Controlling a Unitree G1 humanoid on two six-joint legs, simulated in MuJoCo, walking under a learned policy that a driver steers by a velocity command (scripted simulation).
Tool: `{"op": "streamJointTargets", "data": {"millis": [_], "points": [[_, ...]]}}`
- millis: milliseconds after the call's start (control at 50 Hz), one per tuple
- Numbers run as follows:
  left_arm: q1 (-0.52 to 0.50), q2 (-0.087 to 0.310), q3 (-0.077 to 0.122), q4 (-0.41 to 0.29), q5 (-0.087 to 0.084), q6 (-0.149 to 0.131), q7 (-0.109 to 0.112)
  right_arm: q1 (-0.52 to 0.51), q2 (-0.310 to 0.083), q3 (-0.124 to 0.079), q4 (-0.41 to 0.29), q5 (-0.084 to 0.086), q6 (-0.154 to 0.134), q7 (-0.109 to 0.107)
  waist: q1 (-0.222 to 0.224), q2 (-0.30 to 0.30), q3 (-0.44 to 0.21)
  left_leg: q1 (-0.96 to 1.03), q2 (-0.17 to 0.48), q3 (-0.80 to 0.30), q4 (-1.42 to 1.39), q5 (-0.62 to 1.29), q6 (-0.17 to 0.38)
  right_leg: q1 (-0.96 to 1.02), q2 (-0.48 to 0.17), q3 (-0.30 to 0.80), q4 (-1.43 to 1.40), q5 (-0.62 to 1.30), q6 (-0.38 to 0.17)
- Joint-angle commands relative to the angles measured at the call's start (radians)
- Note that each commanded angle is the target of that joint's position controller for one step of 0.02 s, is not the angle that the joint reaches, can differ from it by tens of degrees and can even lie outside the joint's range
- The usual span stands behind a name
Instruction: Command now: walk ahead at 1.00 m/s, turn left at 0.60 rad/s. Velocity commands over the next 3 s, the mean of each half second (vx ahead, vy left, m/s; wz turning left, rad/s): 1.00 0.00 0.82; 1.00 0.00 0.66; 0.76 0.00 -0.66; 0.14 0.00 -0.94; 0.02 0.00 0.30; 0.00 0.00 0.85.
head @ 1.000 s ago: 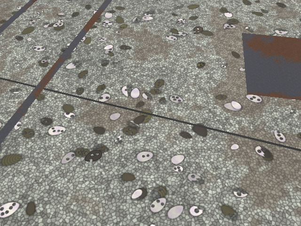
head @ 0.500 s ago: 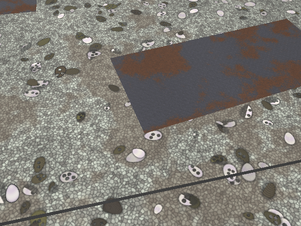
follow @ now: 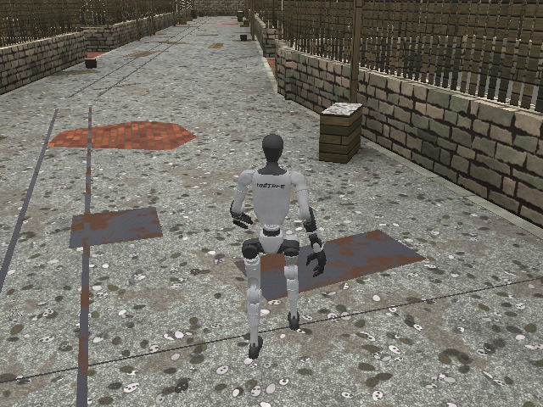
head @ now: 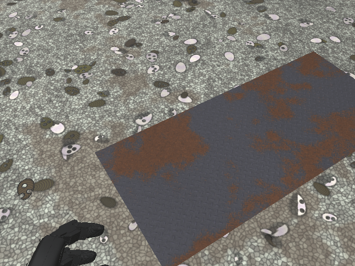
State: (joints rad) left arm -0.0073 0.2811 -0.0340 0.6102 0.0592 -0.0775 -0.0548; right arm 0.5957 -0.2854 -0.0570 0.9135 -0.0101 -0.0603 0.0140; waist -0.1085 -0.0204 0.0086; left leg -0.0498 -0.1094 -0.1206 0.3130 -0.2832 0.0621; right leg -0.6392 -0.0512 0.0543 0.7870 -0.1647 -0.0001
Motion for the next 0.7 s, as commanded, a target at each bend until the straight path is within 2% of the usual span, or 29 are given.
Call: {"op": "streamJointTargets", "data": {"millis": [20,60,80,100,120,140,160,180,200,220,260,300,320,360,400,420,440,460,480,500,520,540,560,580,600,620,640,680,700], "points": [[-0.052,0.079,0.011,-0.073,-0.024,-0.009,-0.001,-0.163,-0.195,-0.050,-0.118,0.018,-0.036,0.008,0.091,0.086,0.066,-0.338,0.211,-0.240,-0.233,0.269,0.148,0.343,0.047,-0.066,-0.151,0.189,0.016],[-0.029,0.112,0.027,-0.065,-0.020,-0.011,0.017,-0.129,-0.198,-0.052,-0.103,0.024,-0.032,0.007,0.094,0.070,0.026,-0.215,0.216,-0.229,-0.117,0.447,0.115,0.386,0.060,-0.058,-0.222,0.158,0.002],[0.038,0.133,0.040,-0.043,-0.017,-0.014,0.029,-0.117,-0.212,-0.055,-0.096,0.021,-0.029,0.005,0.123,0.059,-0.031,-0.169,0.200,-0.207,0.017,0.611,0.095,0.468,0.087,-0.068,-0.248,0.085,-0.010],[0.167,0.154,0.057,-0.005,-0.011,-0.018,0.044,-0.120,-0.227,-0.059,-0.093,0.020,-0.027,0.006,0.187,0.031,-0.115,-0.188,0.156,-0.170,0.226,0.690,0.072,0.628,0.092,-0.072,-0.260,0.033,-0.024],[0.335,0.198,0.080,0.024,-0.002,-0.024,0.065,-0.145,-0.211,-0.057,-0.106,0.021,-0.034,0.009,0.271,0.016,-0.205,-0.332,0.111,-0.145,0.486,0.564,0.052,0.848,-0.021,0.026,-0.252,-0.082,-0.049],[0.496,0.272,0.109,0.039,0.027,-0.023,0.086,-0.132,-0.067,-0.024,-0.139,0.031,-0.043,0.001,0.292,-0.159,-0.345,-0.536,0.040,-0.060,0.822,-0.010,0.045,1.071,-0.323,0.385,-0.328,-0.487,-0.099],[0.444,0.305,0.119,0.036,0.015,-0.007,0.084,-0.087,-0.056,-0.009,-0.186,0.046,-0.029,-0.002,0.223,-0.296,-0.395,-0.693,0.034,0.011,1.017,-0.182,0.046,1.046,-0.450,0.803,-0.520,-0.703,-0.168],[0.348,0.208,0.108,0.029,0.003,-0.002,0.083,-0.173,-0.103,-0.016,-0.170,0.019,-0.009,-0.007,0.206,-0.153,-0.212,-0.775,0.115,0.028,1.059,-0.074,0.052,0.911,-0.393,0.700,-0.534,-0.696,-0.170],[0.311,0.134,0.093,0.035,-0.005,-0.007,0.077,-0.243,-0.105,-0.016,-0.173,0.002,0.001,0.003,0.200,-0.063,-0.102,-0.775,0.147,0.041,1.023,-0.017,0.046,0.797,-0.344,0.515,-0.525,-0.499,-0.160],[0.305,0.106,0.088,0.052,-0.001,-0.012,0.072,-0.280,-0.092,-0.016,-0.174,-0.005,0.010,0.014,0.183,-0.028,-0.043,-0.751,0.172,0.043,0.995,-0.001,0.037,0.712,-0.302,0.382,-0.540,-0.311,-0.146],[0.331,0.082,0.082,0.099,-0.016,-0.029,0.070,-0.310,-0.050,-0.010,-0.197,-0.020,0.039,0.036,0.140,-0.082,0.018,-0.738,0.209,0.045,0.960,0.000,0.022,0.620,-0.259,0.206,-0.570,-0.123,-0.122],[0.361,0.054,0.078,0.140,-0.038,-0.046,0.059,-0.395,-0.027,0.000,-0.245,-0.023,0.060,0.048,0.125,-0.074,0.047,-0.795,0.230,0.061,0.946,0.018,0.019,0.621,-0.248,0.081,-0.591,0.077,-0.104],[0.360,0.051,0.078,0.150,-0.040,-0.051,0.056,-0.436,-0.025,0.004,-0.271,-0.026,0.063,0.055,0.116,-0.065,0.049,-0.809,0.231,0.076,0.929,0.058,0.018,0.618,-0.238,0.016,-0.605,0.159,-0.096],[0.323,0.062,0.080,0.161,-0.038,-0.059,0.058,-0.507,-0.026,0.016,-0.320,-0.023,0.060,0.071,0.087,-0.071,0.072,-0.775,0.226,0.107,0.818,0.174,0.022,0.569,-0.194,-0.127,-0.637,0.277,-0.074],[0.304,0.090,0.086,0.170,-0.037,-0.063,0.061,-0.577,-0.037,0.028,-0.346,-0.019,0.058,0.089,0.081,-0.027,0.104,-0.651,0.200,0.188,0.616,0.283,0.040,0.510,-0.148,-0.248,-0.686,0.333,-0.052],[0.321,0.108,0.088,0.180,-0.037,-0.063,0.062,-0.611,-0.036,0.033,-0.354,-0.019,0.057,0.095,0.086,-0.008,0.123,-0.582,0.172,0.240,0.529,0.310,0.058,0.501,-0.137,-0.293,-0.691,0.438,-0.043],[0.353,0.132,0.092,0.189,-0.037,-0.063,0.064,-0.623,-0.041,0.035,-0.353,-0.018,0.055,0.097,0.090,-0.004,0.112,-0.510,0.129,0.287,0.479,0.322,0.076,0.526,-0.134,-0.316,-0.655,0.661,-0.035],[0.381,0.165,0.099,0.191,-0.037,-0.057,0.068,-0.600,-0.058,0.031,-0.341,-0.018,0.054,0.094,0.075,-0.020,0.080,-0.451,0.084,0.319,0.461,0.302,0.092,0.583,-0.142,-0.325,-0.581,0.910,-0.028],[0.389,0.202,0.108,0.187,-0.036,-0.045,0.076,-0.543,-0.080,0.025,-0.324,-0.017,0.052,0.087,0.036,-0.053,0.037,-0.382,0.048,0.329,0.449,0.256,0.108,0.629,-0.160,-0.324,-0.475,1.096,-0.021],[0.373,0.237,0.117,0.178,-0.031,-0.027,0.082,-0.426,-0.114,0.011,-0.292,-0.018,0.049,0.079,-0.036,-0.072,-0.037,-0.250,0.019,0.318,0.447,0.209,0.129,0.638,-0.181,-0.316,-0.300,1.204,-0.021],[0.333,0.258,0.123,0.159,-0.027,-0.009,0.086,-0.237,-0.155,-0.012,-0.237,-0.019,0.047,0.066,-0.128,-0.084,-0.126,-0.040,0.001,0.279,0.434,0.167,0.162,0.579,-0.203,-0.295,-0.058,1.221,-0.033],[0.315,0.251,0.123,0.147,-0.017,0.002,0.080,-0.052,-0.206,-0.043,-0.168,-0.019,0.048,0.041,-0.190,-0.029,-0.202,0.231,-0.002,0.204,0.380,0.113,0.192,0.408,-0.169,-0.286,0.274,0.938,-0.029],[0.312,0.139,0.100,0.130,-0.005,-0.001,0.058,-0.118,-0.281,-0.073,-0.165,0.007,0.064,0.013,-0.099,0.206,-0.129,0.324,0.122,-0.014,0.321,0.069,0.227,0.121,0.033,-0.279,0.681,-0.167,0.002],[0.389,0.130,0.085,0.002,-0.033,-0.018,0.060,-0.193,-0.405,-0.093,-0.228,-0.028,0.079,0.011,0.003,0.322,-0.319,0.581,0.359,-0.596,0.144,0.019,0.444,-0.220,0.105,-0.092,0.959,-0.358,0.039],[0.280,0.177,0.081,-0.013,-0.022,-0.042,0.061,-0.161,-0.353,-0.092,-0.248,-0.018,0.082,-0.002,-0.053,0.091,-0.316,0.528,0.374,-0.694,0.000,-0.112,0.424,-0.276,0.045,0.037,0.896,-0.249,0.028],[0.254,0.170,0.074,-0.014,-0.025,-0.053,0.060,-0.191,-0.300,-0.080,-0.221,-0.013,0.073,-0.013,0.000,0.009,-0.138,0.339,0.355,-0.643,-0.057,-0.101,0.381,-0.263,0.000,0.041,0.767,-0.200,0.021],[0.235,0.158,0.068,-0.010,-0.014,-0.050,0.063,-0.219,-0.260,-0.068,-0.205,-0.011,0.056,-0.017,0.057,-0.059,-0.045,0.163,0.312,-0.560,-0.064,-0.006,0.347,-0.194,-0.038,0.036,0.652,-0.199,0.026],[0.279,0.145,0.061,0.008,0.018,-0.006,0.063,-0.279,-0.217,-0.046,-0.209,-0.009,0.025,-0.023,0.142,-0.076,0.021,-0.089,0.233,-0.414,-0.068,0.134,0.326,-0.049,-0.068,0.039,0.528,-0.252,0.052],[0.272,0.137,0.060,0.002,0.020,0.015,0.062,-0.280,-0.201,-0.039,-0.206,-0.004,0.013,-0.018,0.158,-0.070,0.038,-0.175,0.205,-0.375,-0.083,0.149,0.324,-0.010,-0.080,0.032,0.453,-0.290,0.067]]}}
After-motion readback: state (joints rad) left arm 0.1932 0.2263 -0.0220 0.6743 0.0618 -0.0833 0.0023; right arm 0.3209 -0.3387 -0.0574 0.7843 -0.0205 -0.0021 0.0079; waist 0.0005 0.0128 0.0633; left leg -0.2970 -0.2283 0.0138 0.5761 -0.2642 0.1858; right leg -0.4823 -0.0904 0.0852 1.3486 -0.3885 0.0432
